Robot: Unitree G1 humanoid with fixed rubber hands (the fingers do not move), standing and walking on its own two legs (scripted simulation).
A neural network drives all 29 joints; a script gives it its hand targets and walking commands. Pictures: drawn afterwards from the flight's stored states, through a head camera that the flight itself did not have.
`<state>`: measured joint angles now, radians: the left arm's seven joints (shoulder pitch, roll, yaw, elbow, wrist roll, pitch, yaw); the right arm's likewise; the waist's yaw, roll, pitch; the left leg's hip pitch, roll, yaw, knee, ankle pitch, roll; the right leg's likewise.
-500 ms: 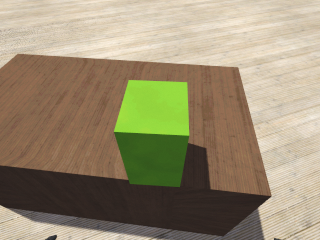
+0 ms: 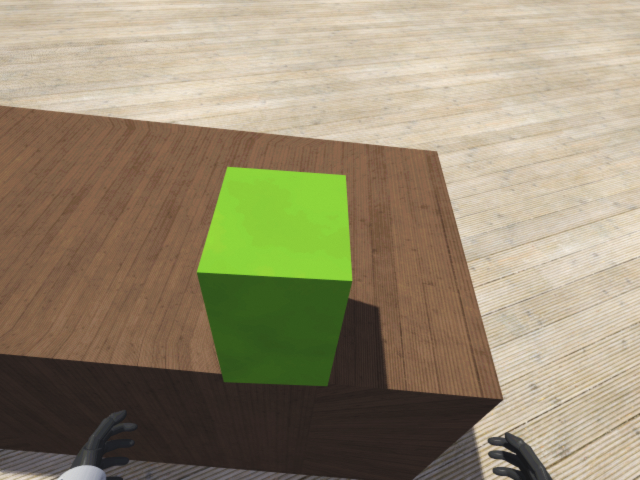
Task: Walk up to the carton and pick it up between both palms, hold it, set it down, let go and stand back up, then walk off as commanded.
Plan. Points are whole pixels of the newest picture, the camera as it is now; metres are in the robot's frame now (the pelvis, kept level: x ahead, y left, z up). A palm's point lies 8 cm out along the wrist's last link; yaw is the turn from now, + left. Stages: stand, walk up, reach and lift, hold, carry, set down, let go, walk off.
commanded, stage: reach and lift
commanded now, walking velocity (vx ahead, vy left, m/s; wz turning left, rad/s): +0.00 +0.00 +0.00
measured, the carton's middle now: (281, 284) +0.40 +0.08 +0.00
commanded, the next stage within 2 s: none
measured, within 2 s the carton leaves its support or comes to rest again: neither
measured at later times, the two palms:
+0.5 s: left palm (106, 458) +0.16 +0.26 -0.04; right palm out of the picture +0.14 -0.21 -0.04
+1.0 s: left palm (121, 450) +0.16 +0.23 -0.01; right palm (473, 478) +0.16 -0.16 -0.01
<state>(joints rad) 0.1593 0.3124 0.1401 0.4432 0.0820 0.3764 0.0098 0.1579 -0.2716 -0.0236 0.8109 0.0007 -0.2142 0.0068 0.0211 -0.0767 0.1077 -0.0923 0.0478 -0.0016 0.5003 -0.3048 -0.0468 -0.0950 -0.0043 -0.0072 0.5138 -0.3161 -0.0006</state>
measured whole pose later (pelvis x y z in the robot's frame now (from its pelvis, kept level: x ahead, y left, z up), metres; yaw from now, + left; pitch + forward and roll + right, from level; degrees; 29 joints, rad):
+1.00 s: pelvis +0.00 +0.03 +0.01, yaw -2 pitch -8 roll +0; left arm 0.36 0.20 -0.06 0.26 -0.08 -0.17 0.03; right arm 0.36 -0.06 0.02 0.39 0.07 -0.34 -0.05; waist 0.04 -0.01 0.09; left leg 0.03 0.03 0.05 0.35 -0.24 -0.01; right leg 0.03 -0.02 0.04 0.32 -0.21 0.04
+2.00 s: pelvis +0.01 +0.02 +0.01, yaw -2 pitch -6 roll -1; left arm 0.04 0.16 0.08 -0.15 -0.11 0.36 -0.01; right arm 0.07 -0.11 0.09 -0.03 0.23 0.06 -0.24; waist 0.06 0.00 0.13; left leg 0.01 0.05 0.05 0.34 -0.24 -0.02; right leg 0.02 0.00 0.04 0.29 -0.20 0.02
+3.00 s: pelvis +0.00 +0.02 +0.01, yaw -1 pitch +2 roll -1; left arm -0.72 0.27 0.18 0.47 -0.09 0.50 0.01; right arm -0.72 -0.15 0.03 0.58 0.31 0.26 -0.27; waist 0.00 -0.01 0.03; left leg -0.20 0.05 0.02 0.39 -0.23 -0.02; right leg -0.16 0.00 0.01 0.32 -0.19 0.02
